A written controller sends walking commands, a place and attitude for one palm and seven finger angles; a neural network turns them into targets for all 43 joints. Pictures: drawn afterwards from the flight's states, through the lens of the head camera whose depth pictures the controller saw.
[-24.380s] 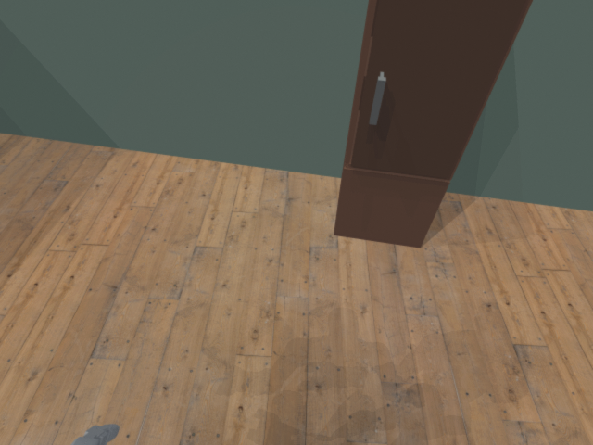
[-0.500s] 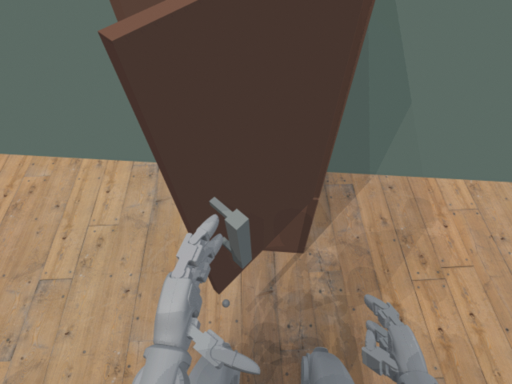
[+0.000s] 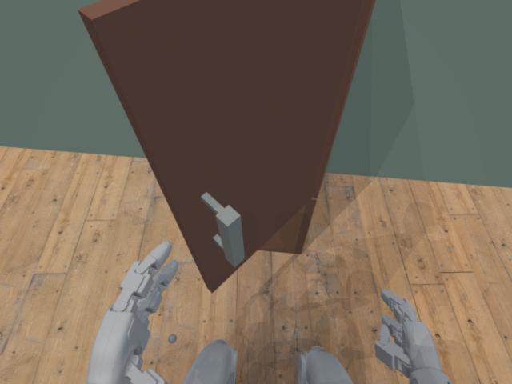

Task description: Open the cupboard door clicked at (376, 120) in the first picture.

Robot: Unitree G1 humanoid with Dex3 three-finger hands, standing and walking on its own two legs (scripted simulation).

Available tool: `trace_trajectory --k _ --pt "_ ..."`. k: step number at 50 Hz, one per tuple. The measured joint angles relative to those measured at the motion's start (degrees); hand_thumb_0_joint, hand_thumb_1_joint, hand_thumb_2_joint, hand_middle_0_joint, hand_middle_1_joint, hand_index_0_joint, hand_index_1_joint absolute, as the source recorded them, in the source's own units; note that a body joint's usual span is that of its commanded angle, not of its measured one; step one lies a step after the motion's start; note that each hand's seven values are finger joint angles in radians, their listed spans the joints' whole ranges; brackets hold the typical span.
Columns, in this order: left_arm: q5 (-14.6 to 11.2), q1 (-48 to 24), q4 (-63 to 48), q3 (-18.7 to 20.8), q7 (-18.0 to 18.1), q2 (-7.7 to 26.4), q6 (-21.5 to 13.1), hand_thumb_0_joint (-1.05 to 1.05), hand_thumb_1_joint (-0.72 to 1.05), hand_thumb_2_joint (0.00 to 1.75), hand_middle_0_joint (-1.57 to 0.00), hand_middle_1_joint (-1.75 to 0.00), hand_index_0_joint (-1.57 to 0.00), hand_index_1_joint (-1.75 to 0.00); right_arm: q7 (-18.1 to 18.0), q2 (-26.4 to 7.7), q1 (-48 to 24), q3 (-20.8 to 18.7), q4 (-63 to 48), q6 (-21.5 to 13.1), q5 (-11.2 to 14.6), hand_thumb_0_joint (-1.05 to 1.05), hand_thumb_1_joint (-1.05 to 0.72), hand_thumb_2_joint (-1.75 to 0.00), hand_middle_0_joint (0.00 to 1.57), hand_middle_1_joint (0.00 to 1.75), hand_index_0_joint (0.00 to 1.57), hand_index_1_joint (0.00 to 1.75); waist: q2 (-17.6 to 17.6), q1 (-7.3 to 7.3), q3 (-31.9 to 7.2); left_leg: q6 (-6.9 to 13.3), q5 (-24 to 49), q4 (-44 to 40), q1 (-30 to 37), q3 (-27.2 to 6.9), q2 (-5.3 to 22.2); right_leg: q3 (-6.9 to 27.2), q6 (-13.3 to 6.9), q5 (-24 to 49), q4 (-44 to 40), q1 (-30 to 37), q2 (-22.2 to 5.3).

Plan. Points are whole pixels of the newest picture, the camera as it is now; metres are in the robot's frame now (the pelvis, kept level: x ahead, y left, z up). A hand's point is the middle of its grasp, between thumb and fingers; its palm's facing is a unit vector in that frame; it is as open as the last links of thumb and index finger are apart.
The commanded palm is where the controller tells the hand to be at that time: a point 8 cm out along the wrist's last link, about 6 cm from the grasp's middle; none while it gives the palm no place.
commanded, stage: draw the hand back to the body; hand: left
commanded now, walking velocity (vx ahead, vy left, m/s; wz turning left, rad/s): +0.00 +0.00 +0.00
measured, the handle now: (222, 230) +0.33 +0.08 +0.05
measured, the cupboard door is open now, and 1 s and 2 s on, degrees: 51 51 51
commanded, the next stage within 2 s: step back with the hand held close in 1.68 s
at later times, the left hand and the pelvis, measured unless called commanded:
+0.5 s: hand (118, 330) +0.18 +0.16 +0.12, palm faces -0.04 -1.00 -0.06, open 16.3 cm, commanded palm +0.15 +0.22 +0.14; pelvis +0.00 +0.01 +0.04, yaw +0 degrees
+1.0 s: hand out of the picture +0.21 +0.25 +0.21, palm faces +0.28 -0.87 -0.41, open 12.7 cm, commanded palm +0.17 +0.29 +0.24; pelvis +0.03 +0.03 +0.10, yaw +0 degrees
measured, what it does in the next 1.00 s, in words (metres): rises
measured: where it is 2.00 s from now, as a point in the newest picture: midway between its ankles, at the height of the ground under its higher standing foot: outside the picture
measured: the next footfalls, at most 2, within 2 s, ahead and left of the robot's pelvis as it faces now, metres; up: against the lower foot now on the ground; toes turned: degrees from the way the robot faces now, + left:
none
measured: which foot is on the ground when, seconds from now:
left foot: down 0.00-1.00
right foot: down 0.00-1.00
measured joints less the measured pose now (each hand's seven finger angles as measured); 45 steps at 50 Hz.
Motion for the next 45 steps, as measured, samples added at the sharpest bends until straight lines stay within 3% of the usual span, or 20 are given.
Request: trace_trajectory --k 6,10,20,31,34,37,45 --pt "-1.71 -0.66 -0.85 0.34 -1.97 0.62 0.13 -0.01 -0.5 0.3 -0.15 -0.3 -0.15 -0.3 -0.51 -0.11 -0.37 0.12 -0.16 -0.77 0.17 0.01 -0.9 -0.9 0.2 0.3 0.2 0.3 0.37 -0.01 0.02 0.0 -0.21 1.79 -1.69 -0.42 0.06 -0.4 -0.07 -0.09 1.37 -1.4 0.04" --pt "-1.8 -1.36 -3.55 0.6 -1.62 1.29 2.2 -0.01 -0.5 0.3 -0.15 -0.3 -0.15 -0.3 -0.77 0.33 0.09 0.09 -0.33 -0.35 0.44 0.01 -0.9 -0.9 0.2 0.3 0.2 0.3 0.56 0.27 -0.03 0.15 -0.18 1.91 -1.2 -0.24 0.14 -0.22 0.02 0.1 1.4 -0.96 0.13" --pt "-3.9 1.45 -7.98 4.69 -0.97 3.28 9.33 -0.01 -0.5 0.3 -0.15 -0.3 -0.15 -0.3 -2.16 0.65 3.6 1.97 -1.43 1.22 2.14 0.02 -0.9 -0.9 0.2 0.3 0.2 0.3 1.9 -0.46 0.22 0.69 3.13 -7.29 9.34 0.02 0.02 0.06 0.78 3.58 -8.22 9.82 0.27" --pt "-7.19 2.21 -8.73 9.42 -3.43 6.45 10.34 -0.01 -0.47 0.32 -0.15 -0.3 -0.15 -0.3 -3.0 -0.93 4.75 1.56 0.11 -1.58 2.74 0.01 -0.9 -0.9 0.2 0.3 0.2 0.3 1.41 -1.04 1.16 1.11 4.54 -13.43 17.8 -0.24 0.37 -0.15 1.31 5.8 -15.82 18.98 0.87" --pt "-1.52 2.47 -11.14 9.64 2.83 8.87 15.54 -0.01 -0.42 0.34 -0.15 -0.3 -0.16 -0.3 -4.45 -0.43 4.84 1.63 0.9 -0.55 2.29 0.01 -0.9 -0.9 0.2 0.3 0.2 0.3 1.04 -0.16 1.06 1.28 5.37 -16.65 21.44 0.63 0.31 0.71 1.69 6.69 -18.7 22.2 0.85" --pt "2.08 3.6 -12.98 9.14 8.24 9.09 20.33 -0.01 -0.34 0.37 -0.15 -0.3 -0.16 -0.3 -5.17 -0.2 4.68 1.98 1.1 0.08 1.95 0.01 -0.9 -0.9 0.2 0.3 0.2 0.3 1.84 -0.13 1.54 1.72 6.64 -20.42 25.26 1.11 0.02 1.18 2.06 8.05 -22.47 25.95 0.66" --pt "5.16 2.14 -13.25 10.02 14.02 10.09 24.84 -0.01 -0.09 0.48 -0.17 -0.3 -0.17 -0.3 -5.81 0.24 4.16 4.05 3.89 -0.61 1.34 0.01 -0.9 -0.9 0.2 0.3 0.2 0.3 2.39 1.17 4.12 2.48 9.69 -29.08 34.33 2.0 -0.84 2.05 2.87 11.04 -30.76 34.75 -0.01"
